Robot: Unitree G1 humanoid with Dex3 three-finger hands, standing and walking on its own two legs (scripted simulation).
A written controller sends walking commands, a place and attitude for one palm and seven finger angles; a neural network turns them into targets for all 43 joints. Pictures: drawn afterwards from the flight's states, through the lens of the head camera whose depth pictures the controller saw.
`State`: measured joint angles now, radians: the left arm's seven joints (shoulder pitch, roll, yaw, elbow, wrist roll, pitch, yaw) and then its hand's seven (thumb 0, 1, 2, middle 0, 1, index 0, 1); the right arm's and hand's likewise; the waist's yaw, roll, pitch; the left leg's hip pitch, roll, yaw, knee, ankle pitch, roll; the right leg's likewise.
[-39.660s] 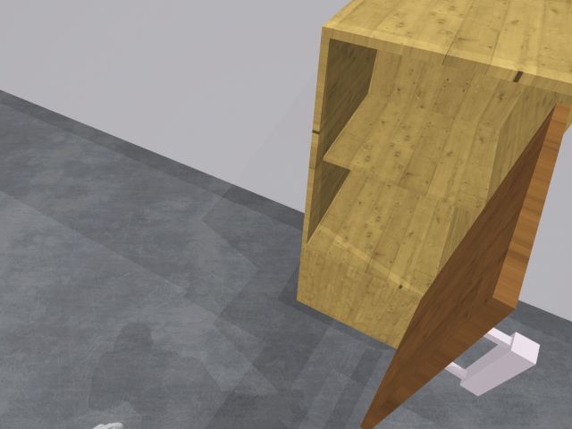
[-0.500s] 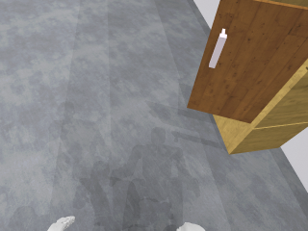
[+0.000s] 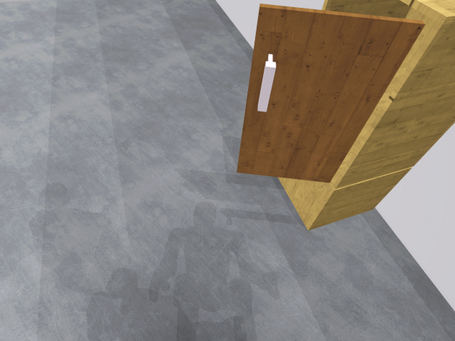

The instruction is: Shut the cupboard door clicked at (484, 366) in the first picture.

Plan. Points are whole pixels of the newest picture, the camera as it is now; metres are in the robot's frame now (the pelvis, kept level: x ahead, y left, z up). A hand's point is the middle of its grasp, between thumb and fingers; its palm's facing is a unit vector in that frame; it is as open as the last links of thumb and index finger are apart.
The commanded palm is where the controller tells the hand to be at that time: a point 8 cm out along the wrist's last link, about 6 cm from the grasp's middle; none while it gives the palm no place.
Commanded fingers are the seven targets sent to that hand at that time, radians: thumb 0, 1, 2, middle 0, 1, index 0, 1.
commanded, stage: take the last steps up to it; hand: left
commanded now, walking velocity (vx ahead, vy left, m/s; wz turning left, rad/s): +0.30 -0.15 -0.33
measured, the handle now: (266, 83) +0.70 -0.05 +0.06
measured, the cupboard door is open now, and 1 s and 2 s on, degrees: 65 65 65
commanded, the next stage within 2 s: come to a stop and stand still in 0.72 s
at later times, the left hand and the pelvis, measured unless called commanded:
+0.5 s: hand (188, 289) +0.24 +0.09 -0.15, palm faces -0.23 -0.95 -0.21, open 7.4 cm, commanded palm none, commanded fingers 0.00 0.90 0.90 -0.20 -0.30 -0.20 -0.30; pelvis +0.08 -0.08 +0.00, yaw -9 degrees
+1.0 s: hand (223, 289) +0.25 +0.02 -0.17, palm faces -0.06 -0.98 -0.17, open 7.3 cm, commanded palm none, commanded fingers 0.00 0.90 0.90 -0.20 -0.30 -0.20 -0.30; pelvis +0.22 -0.15 +0.00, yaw -7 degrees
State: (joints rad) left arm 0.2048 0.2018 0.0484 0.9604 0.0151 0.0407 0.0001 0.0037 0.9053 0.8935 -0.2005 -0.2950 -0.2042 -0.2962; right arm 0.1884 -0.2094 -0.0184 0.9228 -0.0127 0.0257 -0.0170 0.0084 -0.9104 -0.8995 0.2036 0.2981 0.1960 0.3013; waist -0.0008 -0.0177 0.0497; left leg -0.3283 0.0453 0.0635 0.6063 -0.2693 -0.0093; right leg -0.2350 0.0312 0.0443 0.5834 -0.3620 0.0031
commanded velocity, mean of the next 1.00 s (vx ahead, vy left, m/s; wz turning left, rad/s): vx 0.13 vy -0.08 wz -0.07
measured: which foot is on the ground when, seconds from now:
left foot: down 0.00-0.48, up 0.50-0.80, down 0.82-1.00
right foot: down 0.00-0.00, up 0.02-0.46, down 0.48-0.82, up 0.84-1.00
